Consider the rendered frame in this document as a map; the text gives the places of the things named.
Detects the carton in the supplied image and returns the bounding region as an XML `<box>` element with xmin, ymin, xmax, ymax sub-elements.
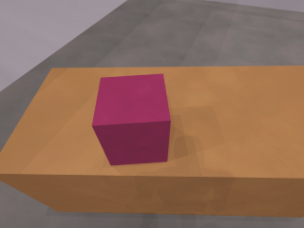
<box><xmin>92</xmin><ymin>73</ymin><xmax>171</xmax><ymax>166</ymax></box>

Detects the pedestal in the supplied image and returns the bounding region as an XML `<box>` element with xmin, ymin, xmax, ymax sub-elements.
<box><xmin>0</xmin><ymin>66</ymin><xmax>304</xmax><ymax>218</ymax></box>

